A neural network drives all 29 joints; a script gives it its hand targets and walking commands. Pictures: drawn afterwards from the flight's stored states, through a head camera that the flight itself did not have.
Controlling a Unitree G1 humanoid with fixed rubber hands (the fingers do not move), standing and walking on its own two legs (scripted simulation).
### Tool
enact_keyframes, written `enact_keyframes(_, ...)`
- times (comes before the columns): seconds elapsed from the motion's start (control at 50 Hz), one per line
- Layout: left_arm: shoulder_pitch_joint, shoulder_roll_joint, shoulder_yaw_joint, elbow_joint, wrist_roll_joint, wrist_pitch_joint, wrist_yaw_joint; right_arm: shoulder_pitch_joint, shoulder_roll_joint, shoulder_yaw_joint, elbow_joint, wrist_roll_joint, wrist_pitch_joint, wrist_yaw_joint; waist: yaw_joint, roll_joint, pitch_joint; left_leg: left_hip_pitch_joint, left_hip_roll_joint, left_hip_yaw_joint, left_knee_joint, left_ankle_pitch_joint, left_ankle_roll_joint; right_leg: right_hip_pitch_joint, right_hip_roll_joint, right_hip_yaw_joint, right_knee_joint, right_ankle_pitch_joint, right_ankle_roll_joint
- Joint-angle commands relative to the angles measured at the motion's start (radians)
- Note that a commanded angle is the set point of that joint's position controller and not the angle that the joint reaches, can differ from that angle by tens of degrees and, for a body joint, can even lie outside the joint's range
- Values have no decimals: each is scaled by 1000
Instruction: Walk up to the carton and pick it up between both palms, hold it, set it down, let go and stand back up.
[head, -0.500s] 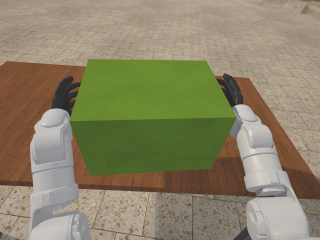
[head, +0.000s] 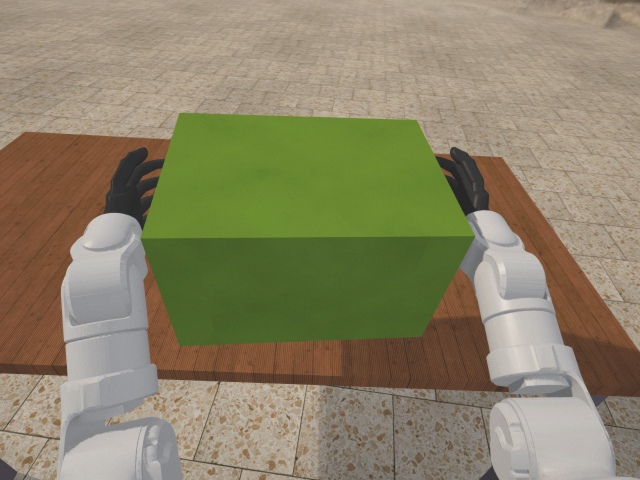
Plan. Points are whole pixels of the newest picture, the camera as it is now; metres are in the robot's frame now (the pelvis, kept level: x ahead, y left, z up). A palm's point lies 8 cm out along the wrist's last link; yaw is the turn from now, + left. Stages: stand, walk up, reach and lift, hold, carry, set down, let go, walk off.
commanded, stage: hold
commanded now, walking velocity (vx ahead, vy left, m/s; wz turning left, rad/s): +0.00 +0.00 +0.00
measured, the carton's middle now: (303, 227) +0.38 +0.01 +0.17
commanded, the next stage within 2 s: none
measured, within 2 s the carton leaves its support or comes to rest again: neither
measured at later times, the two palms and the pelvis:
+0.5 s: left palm (139, 226) +0.36 +0.19 +0.19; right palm (468, 214) +0.37 -0.20 +0.20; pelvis +0.01 -0.01 +0.00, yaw +0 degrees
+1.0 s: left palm (134, 225) +0.35 +0.20 +0.20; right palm (469, 216) +0.36 -0.20 +0.20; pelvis +0.00 -0.01 +0.00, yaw +0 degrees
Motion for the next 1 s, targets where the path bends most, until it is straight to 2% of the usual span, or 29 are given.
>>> enact_keyframes(0.0, -585, -401, -376, -54, -107, -27, -113, -675, 408, 317, -211, 78, -34, 139, 26, 33, -241, -21, 33, -45, -70, 123, -44, 145, 16, 53, -13, 29, 19)
enact_keyframes(0.02, -588, -396, -377, -50, -104, -22, -115, -653, 407, 312, -174, 81, -28, 140, 13, 46, -226, -25, 32, -41, -74, 96, -43, 145, 18, 50, -14, 13, 19)
enact_keyframes(0.08, -627, -404, -411, -136, -124, -32, -107, -680, 406, 327, -226, 108, -44, 147, 11, 51, -333, 21, 40, -60, -51, 190, -62, 173, 23, 51, -7, 70, 18)
enact_keyframes(0.12, -633, -409, -409, -127, -122, -37, -106, -723, 430, 342, -258, 117, -53, 146, 18, 56, -345, 21, 17, -32, -30, 232, -54, 175, 21, 56, 4, 120, 21)
enact_keyframes(0.18, -670, -414, -452, -183, -148, -50, -100, -725, 435, 344, -290, 133, -62, 132, -13, 73, -385, 56, 12, -39, -9, 261, -62, 170, 16, 57, 4, 175, 23)
enact_keyframes(0.2, -676, -418, -462, -185, -163, -55, -98, -722, 443, 343, -302, 130, -65, 130, -22, 59, -424, 58, 11, -41, -9, 236, -58, 177, 13, 59, -3, 158, 24)
enact_keyframes(0.22, -637, -399, -447, -176, -152, -54, -97, -712, 434, 350, -312, 135, -67, 129, -5, 71, -410, 37, 6, -35, -10, 229, -51, 196, 13, 65, 2, 169, 23)
enact_keyframes(0.26, -616, -392, -453, -182, -142, -52, -103, -650, 431, 356, -275, 124, -53, 126, -19, 77, -403, 40, 7, -32, -20, 214, -47, 218, 6, 70, 10, 191, 25)
enact_keyframes(0.28, -586, -384, -440, -157, -122, -41, -107, -641, 418, 354, -255, 121, -49, 128, -5, 82, -372, 31, 7, -29, -30, 218, -47, 217, 7, 66, 5, 182, 27)
enact_keyframes(0.3, -574, -376, -422, -175, -122, -41, -109, -629, 414, 353, -271, 119, -49, 119, -1, 56, -371, 23, 4, -32, -27, 210, -46, 225, 5, 62, 11, 195, 32)
enact_keyframes(0.32, -575, -373, -424, -162, -125, -36, -114, -624, 411, 347, -262, 117, -45, 116, -13, 59, -352, 27, 8, -31, -27, 221, -50, 206, 2, 62, 6, 194, 34)
enact_keyframes(0.34, -547, -374, -405, -150, -117, -32, -121, -612, 409, 358, -267, 119, -41, 112, 1, 40, -342, 15, 4, -33, -28, 225, -51, 220, 1, 60, 0, 217, 35)
enact_keyframes(0.36, -556, -372, -400, -151, -115, -28, -126, -634, 423, 361, -274, 122, -40, 108, -7, 34, -331, -6, -1, -33, -35, 214, -48, 225, -1, 61, 1, 211, 35)
enact_keyframes(0.38, -545, -362, -377, -130, -104, -25, -129, -620, 422, 363, -264, 117, -31, 108, 2, 12, -288, -2, 2, -32, -43, 215, -41, 225, 2, 61, 4, 207, 42)
enact_keyframes(0.42, -549, -360, -376, -141, -106, -22, -138, -636, 425, 371, -273, 131, -36, 101, 4, 42, -287, -6, -12, -16, -38, 196, -33, 229, -3, 60, 6, 227, 47)
enact_keyframes(0.44, -561, -368, -367, -142, -100, -21, -141, -660, 438, 365, -292, 136, -40, 100, 8, 18, -290, -10, -4, -24, -41, 194, -29, 228, 0, 64, 5, 229, 41)
enact_keyframes(0.48, -548, -356, -379, -154, -103, -31, -146, -628, 434, 373, -308, 126, -46, 88, -10, 22, -335, 8, -16, -15, -26, 197, -27, 277, -8, 70, 18, 291, 45)
enact_keyframes(0.52, -560, -367, -409, -205, -122, -50, -144, -645, 446, 392, -378, 133, -55, 88, 3, 28, -387, 22, -14, -18, -13, 262, -38, 280, 4, 63, 39, 326, 42)
enact_keyframes(0.6, -576, -365, -435, -205, -142, -66, -126, -628, 427, 362, -367, 118, -65, 95, -10, 66, -366, 25, -4, -18, -21, 238, -50, 231, 9, 56, 24, 229, 35)
enact_keyframes(0.62, -579, -369, -436, -209, -139, -62, -121, -631, 432, 377, -367, 123, -63, 98, 0, 47, -371, 18, 2, -27, -20, 235, -49, 235, 10, 55, 20, 219, 31)
enact_keyframes(0.64, -557, -362, -420, -168, -131, -54, -120, -628, 417, 364, -354, 114, -61, 99, -5, 50, -359, 17, 2, -21, -17, 208, -49, 232, 6, 59, 19, 195, 28)
enact_keyframes(0.7, -576, -372, -395, -97, -109, -42, -125, -659, 421, 338, -290, 84, -48, 111, 13, 52, -268, -41, 1, -13, -65, 79, -33, 167, 1, 47, -3, 50, 28)
enact_keyframes(0.76, -580, -380, -387, -69, -114, -30, -132, -656, 419, 325, -252, 78, -41, 115, -1, 34, -247, -36, 11, -25, -59, 99, -37, 156, 2, 47, -8, 61, 25)
enact_keyframes(0.78, -579, -386, -375, -59, -111, -33, -134, -656, 418, 328, -230, 82, -40, 119, 14, 42, -252, -45, 14, -26, -57, 92, -38, 185, 7, 45, -5, 47, 20)
enact_keyframes(0.84, -615, -394, -408, -82, -123, -42, -129, -693, 441, 340, -270, 84, -49, 122, 2, 38, -309, 10, 7, -26, -50, 117, -33, 162, -1, 60, -5, 88, 31)
enact_keyframes(0.86, -636, -394, -417, -131, -139, -54, -130, -693, 446, 344, -286, 89, -57, 117, -10, 41, -372, 0, 1, -21, -32, 144, -38, 191, 6, 47, 11, 123, 27)
enact_keyframes(0.9, -636, -387, -427, -159, -144, -67, -124, -686, 443, 347, -310, 98, -64, 114, -7, 54, -403, 18, 0, -26, -23, 187, -44, 209, 7, 54, 19, 169, 31)
enact_keyframes(0.92, -647, -396, -438, -145, -146, -67, -119, -693, 430, 331, -287, 95, -63, 116, -20, 60, -384, 28, 7, -25, -24, 188, -52, 185, 12, 50, 12, 144, 28)
enact_keyframes(0.98, -623, -392, -404, -87, -124, -59, -121, -703, 431, 321, -268, 79, -63, 121, 0, 43, -334, 1, 10, -30, -47, 129, -41, 163, 4, 49, -3, 82, 29)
